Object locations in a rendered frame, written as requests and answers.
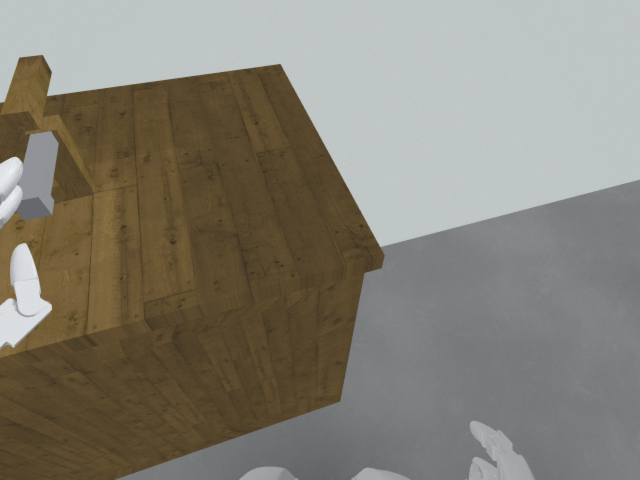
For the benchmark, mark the right robot shin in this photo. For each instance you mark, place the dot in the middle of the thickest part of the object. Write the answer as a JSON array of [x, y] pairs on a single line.
[[363, 471]]

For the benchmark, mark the tap lever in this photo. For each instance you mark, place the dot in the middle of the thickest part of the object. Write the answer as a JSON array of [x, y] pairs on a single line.
[[37, 177]]

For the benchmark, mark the right robot hand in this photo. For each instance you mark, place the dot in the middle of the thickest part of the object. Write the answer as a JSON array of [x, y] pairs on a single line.
[[510, 465]]

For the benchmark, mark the counter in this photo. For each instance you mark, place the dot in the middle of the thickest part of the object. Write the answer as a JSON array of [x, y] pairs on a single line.
[[204, 262]]

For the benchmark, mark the left robot hand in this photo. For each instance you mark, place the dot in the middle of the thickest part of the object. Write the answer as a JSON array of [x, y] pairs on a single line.
[[18, 318]]

